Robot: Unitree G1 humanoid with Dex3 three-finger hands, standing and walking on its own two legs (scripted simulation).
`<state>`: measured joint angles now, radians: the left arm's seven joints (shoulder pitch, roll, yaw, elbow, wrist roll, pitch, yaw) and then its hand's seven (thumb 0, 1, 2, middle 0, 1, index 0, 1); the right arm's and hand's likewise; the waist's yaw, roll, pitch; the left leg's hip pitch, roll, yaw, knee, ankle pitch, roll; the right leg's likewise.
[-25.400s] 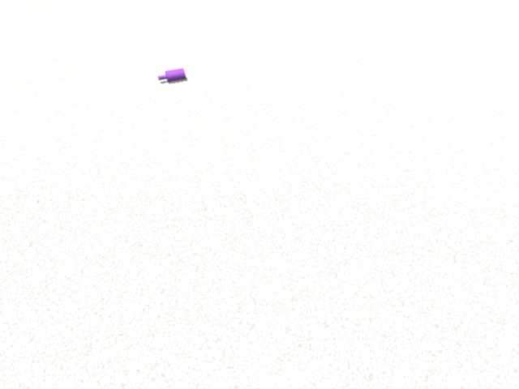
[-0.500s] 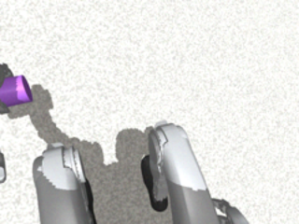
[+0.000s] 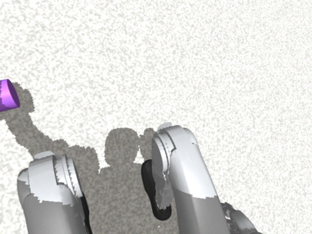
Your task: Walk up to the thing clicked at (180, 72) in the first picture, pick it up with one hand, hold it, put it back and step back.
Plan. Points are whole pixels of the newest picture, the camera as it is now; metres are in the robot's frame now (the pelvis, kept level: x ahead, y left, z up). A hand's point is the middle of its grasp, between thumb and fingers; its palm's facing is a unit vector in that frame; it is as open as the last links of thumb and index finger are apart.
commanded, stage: rest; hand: left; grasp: from above
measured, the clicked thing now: out of the picture +0.46 +0.34 -0.22
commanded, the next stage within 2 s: open in 1.24 s
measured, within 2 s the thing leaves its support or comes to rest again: rests again in 0.92 s
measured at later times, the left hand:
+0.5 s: hand out of the picture +0.46 +0.31 -0.23, palm faces -0.46 -0.12 -0.88, open 10.0 cm
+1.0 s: hand out of the picture +0.47 +0.31 -0.25, palm faces -0.46 -0.12 -0.88, open 9.9 cm
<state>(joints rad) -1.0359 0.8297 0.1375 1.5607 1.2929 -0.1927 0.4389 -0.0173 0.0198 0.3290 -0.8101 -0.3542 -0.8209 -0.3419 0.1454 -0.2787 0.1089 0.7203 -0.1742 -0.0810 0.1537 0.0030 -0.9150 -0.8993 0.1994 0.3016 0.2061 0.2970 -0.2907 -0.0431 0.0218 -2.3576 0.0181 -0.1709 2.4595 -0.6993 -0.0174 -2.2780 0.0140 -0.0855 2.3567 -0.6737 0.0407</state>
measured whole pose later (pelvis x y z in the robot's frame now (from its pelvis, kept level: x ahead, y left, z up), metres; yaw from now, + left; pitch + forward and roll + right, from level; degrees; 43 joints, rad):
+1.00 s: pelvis +0.00 +0.00 -0.01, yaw -4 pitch +31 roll -12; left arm -1.06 0.95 0.14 1.66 1.28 -0.20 0.54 -0.02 0.02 0.36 -0.80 -0.35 -0.81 -0.34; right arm 0.11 -0.31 0.22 0.69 -0.23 -0.17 0.21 0.00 -0.91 -0.90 0.20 0.30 0.21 0.30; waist -0.35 -0.11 0.13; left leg -2.36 0.02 -0.24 2.53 -0.73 -0.02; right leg -2.27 0.04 -0.13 2.38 -0.67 0.05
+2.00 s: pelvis +0.00 +0.01 -0.01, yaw -5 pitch +29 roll -14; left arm -1.08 1.00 0.12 1.72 1.26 -0.18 0.56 0.00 -0.37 0.90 -0.25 -0.85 -0.23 -0.87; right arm 0.10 -0.33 0.28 0.66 -0.24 -0.22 0.24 0.00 -0.90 -0.90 0.20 0.30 0.21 0.30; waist -0.38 -0.12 0.14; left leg -2.36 0.03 -0.26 2.55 -0.73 -0.01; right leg -2.25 0.05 -0.15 2.37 -0.66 0.06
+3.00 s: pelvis -0.02 +0.00 +0.05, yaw +2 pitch +33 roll -8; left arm -1.03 0.82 0.00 1.31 1.15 -0.17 0.09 0.00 -0.51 1.02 -0.10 -1.02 -0.09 -1.03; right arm 0.15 -0.31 0.09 0.63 -0.09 0.01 0.12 0.00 -0.91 -0.90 0.20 0.30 0.21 0.30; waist -0.23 0.01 -0.05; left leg -2.22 0.02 -0.14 2.27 -0.65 -0.01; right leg -2.14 0.00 -0.07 2.18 -0.63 0.03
